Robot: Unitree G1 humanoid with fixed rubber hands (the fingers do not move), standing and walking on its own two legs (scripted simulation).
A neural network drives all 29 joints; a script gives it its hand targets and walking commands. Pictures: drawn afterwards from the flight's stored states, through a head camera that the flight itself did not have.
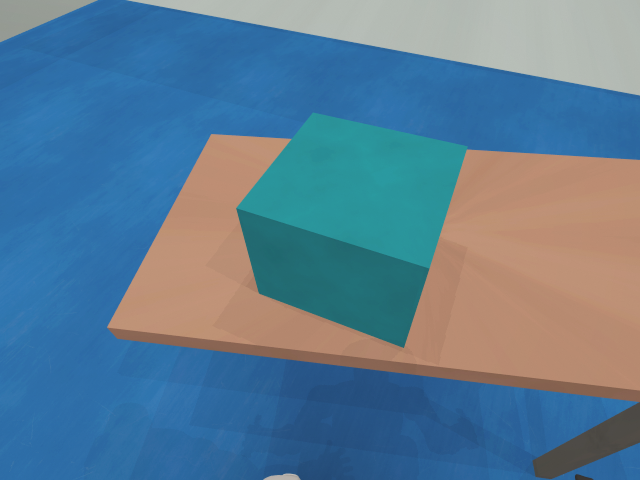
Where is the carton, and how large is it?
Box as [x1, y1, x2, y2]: [236, 113, 467, 347]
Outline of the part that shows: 312,113 236,208 258,291 261,294 403,347 467,146 317,113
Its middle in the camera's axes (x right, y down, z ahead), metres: +0.05 -0.02 +0.59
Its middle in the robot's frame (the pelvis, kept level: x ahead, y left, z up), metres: +0.47 +0.00 +0.04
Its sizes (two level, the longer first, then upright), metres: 0.240 0.231 0.194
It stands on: a table, 0.70 m high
